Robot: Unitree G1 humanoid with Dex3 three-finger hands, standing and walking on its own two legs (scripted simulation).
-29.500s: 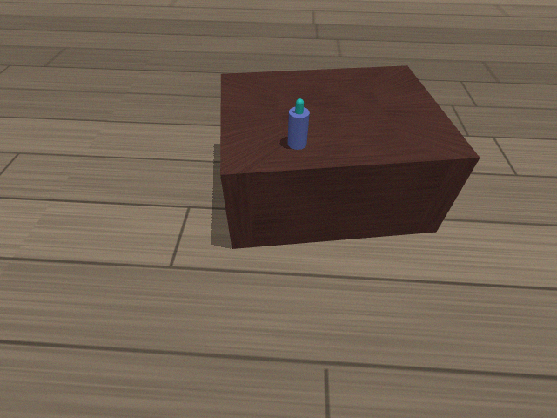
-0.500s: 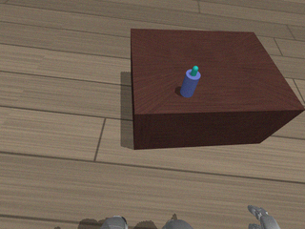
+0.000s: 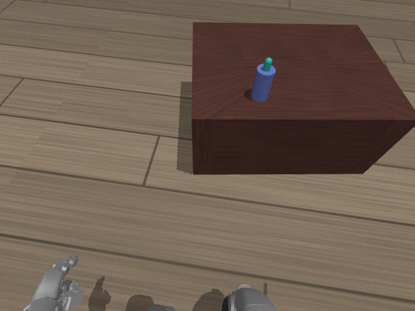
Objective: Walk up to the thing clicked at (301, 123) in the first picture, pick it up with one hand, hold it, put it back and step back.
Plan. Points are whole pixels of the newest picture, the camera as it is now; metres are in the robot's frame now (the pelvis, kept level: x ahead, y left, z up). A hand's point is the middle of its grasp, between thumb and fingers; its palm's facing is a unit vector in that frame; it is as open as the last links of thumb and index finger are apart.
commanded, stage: step back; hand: right
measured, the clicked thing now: (263, 78) +0.95 -0.23 -0.21
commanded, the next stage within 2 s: stand in 1.52 s
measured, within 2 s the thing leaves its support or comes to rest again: neither
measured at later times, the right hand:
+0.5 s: hand out of the picture -0.05 -0.32 -0.14, palm faces +0.00 +0.93 -0.37, open 7.4 cm
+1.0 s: hand out of the picture -0.12 -0.31 -0.14, palm faces -0.04 +0.94 -0.35, open 7.4 cm
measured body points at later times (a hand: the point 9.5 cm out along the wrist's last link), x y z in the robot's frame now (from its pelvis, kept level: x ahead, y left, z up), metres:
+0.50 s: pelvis -0.16 -0.04 +0.01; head -0.13 -0.06 +0.46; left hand -0.10 +0.28 -0.09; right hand -0.05 -0.36 -0.11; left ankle -0.15 +0.12 -0.65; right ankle -0.16 -0.17 -0.72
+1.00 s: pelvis -0.18 -0.05 +0.01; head -0.18 -0.06 +0.46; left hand -0.13 +0.27 -0.10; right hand -0.11 -0.36 -0.12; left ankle -0.19 +0.09 -0.68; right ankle -0.15 -0.15 -0.72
